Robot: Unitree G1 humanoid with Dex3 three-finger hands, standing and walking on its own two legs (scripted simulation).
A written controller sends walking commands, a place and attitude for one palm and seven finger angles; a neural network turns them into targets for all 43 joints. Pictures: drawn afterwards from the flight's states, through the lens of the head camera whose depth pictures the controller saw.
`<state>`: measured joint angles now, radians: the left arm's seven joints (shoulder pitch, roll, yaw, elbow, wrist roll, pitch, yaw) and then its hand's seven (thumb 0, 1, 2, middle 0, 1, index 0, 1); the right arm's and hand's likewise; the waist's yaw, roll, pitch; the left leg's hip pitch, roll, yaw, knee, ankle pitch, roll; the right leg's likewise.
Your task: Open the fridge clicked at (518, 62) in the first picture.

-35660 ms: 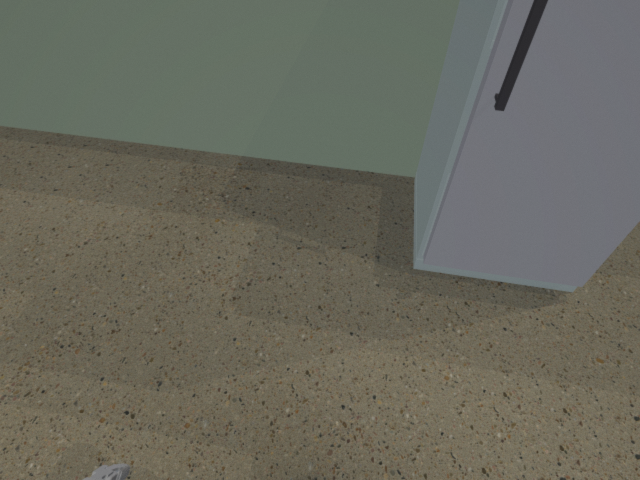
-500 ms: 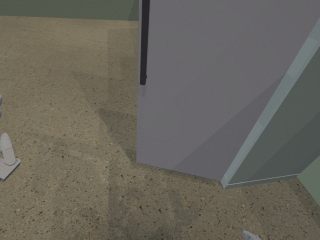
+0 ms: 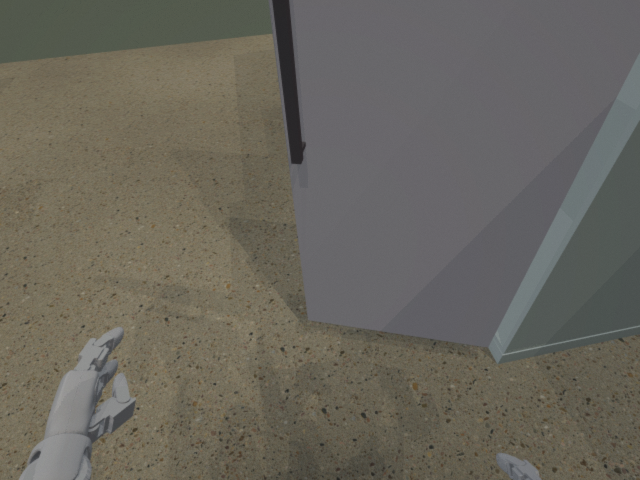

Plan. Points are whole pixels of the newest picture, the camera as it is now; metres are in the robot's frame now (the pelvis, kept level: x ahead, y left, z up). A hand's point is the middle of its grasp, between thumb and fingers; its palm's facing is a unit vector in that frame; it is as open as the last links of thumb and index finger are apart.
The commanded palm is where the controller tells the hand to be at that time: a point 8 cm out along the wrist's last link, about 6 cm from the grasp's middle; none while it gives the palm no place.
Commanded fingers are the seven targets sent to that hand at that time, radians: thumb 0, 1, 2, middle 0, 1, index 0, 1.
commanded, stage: let the arm hang, fingers relaxed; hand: left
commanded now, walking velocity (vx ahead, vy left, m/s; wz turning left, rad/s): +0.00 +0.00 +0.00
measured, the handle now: (291, 64) +0.73 +0.08 +0.22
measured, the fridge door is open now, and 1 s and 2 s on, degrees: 68 68 68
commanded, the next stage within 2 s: look to check the result in 0.96 s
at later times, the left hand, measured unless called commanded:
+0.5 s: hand out of the picture +0.02 +0.21 -0.14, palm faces -0.02 -0.97 -0.25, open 7.3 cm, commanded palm none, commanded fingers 0.00 0.90 0.90 -0.20 -0.30 -0.20 -0.30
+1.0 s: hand out of the picture +0.00 +0.18 -0.15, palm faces -0.04 -0.98 -0.17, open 7.3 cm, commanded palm none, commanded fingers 0.00 0.90 0.90 -0.20 -0.30 -0.20 -0.30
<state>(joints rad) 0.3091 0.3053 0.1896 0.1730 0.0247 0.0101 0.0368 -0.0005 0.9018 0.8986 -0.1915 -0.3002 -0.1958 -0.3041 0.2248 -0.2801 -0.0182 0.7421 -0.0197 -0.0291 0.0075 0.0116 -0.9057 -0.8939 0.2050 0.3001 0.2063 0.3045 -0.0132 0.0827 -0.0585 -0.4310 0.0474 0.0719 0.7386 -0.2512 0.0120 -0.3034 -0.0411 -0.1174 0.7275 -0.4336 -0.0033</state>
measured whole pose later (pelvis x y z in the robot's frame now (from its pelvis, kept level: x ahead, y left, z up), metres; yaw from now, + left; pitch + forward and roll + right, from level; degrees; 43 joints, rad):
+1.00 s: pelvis +0.00 +0.01 +0.03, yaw -3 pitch -2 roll +0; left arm 0.27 0.15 0.00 1.16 0.02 0.00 0.02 0.00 0.91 0.90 -0.20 -0.30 -0.20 -0.30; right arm 0.29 -0.14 -0.01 1.14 -0.02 0.01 -0.03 0.01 -0.91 -0.89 0.20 0.30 0.20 0.30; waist -0.01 0.00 0.04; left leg -0.21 0.02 0.14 0.40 -0.17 0.04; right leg -0.12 -0.04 -0.06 0.40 -0.25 0.02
